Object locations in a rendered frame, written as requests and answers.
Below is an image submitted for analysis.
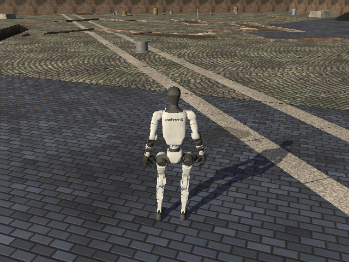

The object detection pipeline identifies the robot right hand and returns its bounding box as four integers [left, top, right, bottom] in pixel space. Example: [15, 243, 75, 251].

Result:
[194, 153, 206, 167]

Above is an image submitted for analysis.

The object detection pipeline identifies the robot left hand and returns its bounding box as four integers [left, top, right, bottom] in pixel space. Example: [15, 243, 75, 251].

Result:
[143, 155, 156, 168]

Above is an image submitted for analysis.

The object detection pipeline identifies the right robot forearm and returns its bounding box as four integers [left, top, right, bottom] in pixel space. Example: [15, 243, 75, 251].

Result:
[194, 132, 205, 155]

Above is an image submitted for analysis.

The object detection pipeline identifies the humanoid robot head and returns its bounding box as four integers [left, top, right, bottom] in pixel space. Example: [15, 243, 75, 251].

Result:
[165, 86, 183, 113]

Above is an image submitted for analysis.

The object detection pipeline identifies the robot left upper arm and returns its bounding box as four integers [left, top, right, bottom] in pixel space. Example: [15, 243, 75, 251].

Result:
[149, 110, 163, 140]

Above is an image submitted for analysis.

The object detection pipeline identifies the robot right shin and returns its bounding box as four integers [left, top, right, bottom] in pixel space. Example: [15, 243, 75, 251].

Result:
[181, 180, 190, 213]

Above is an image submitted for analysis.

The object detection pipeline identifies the left robot forearm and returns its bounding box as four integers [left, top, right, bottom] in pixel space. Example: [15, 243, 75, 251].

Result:
[144, 133, 155, 157]

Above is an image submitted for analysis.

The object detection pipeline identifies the robot right upper arm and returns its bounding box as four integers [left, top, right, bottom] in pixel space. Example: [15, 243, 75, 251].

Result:
[185, 110, 200, 140]

